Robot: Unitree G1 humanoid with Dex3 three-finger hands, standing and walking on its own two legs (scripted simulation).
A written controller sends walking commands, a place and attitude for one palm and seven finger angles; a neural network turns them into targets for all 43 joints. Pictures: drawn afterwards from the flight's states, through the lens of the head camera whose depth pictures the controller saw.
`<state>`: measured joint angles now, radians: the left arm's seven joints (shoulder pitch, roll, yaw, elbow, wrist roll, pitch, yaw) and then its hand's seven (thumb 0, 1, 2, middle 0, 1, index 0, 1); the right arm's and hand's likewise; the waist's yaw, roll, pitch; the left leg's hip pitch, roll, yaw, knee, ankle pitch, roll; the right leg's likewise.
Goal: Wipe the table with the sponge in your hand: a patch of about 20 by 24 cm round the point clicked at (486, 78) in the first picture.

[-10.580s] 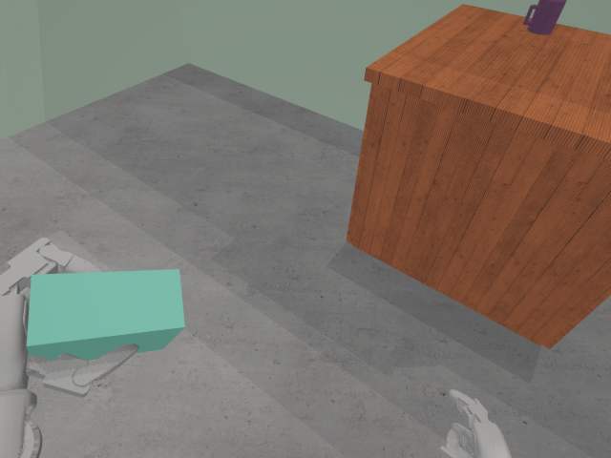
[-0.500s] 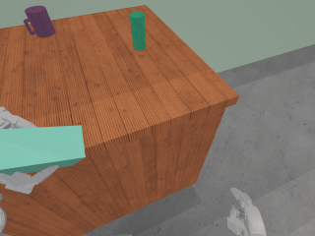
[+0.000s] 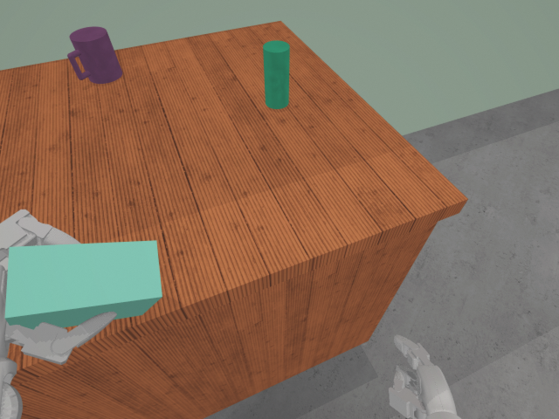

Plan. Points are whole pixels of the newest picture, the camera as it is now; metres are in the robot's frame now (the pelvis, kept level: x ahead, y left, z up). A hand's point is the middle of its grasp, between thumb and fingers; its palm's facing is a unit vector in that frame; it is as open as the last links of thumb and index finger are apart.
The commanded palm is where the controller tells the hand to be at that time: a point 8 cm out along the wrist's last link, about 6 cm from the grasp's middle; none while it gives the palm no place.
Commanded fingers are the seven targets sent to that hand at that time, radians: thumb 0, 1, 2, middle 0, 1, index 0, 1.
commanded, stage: come to a stop and stand still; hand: left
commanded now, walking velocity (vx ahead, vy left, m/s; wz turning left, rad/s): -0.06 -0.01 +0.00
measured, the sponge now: (109, 284) +0.23 +0.20 +0.15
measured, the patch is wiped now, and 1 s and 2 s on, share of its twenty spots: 0.00 0.00 0.00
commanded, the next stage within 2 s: look again from close up in 0.92 s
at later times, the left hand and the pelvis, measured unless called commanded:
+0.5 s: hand (33, 279) +0.22 +0.27 +0.16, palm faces +0.36 -0.86 -0.37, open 9.9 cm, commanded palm +0.16 +0.31 +0.18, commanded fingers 0.00 0.10 1.30 -1.20 -1.60 -1.20 -1.60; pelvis +0.00 +0.03 +0.00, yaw +0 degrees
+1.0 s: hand out of the picture +0.19 +0.30 +0.16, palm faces +0.42 -0.84 -0.35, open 9.9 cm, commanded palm +0.13 +0.32 +0.18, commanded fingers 0.00 0.10 1.30 -1.20 -1.60 -1.20 -1.60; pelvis -0.02 +0.04 +0.00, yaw +2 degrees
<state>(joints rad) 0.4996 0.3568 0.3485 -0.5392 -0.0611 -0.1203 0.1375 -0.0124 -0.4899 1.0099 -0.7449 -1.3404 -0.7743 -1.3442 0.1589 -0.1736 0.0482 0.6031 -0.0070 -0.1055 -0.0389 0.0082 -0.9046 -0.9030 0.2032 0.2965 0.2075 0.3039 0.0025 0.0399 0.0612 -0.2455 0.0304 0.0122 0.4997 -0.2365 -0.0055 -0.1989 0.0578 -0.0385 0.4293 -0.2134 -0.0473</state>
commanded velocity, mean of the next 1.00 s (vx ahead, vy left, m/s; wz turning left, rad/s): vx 0.00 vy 0.00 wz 0.00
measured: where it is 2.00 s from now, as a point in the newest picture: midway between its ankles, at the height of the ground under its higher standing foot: outside the picture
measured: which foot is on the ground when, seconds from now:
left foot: down 0.00-1.00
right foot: down 0.00-1.00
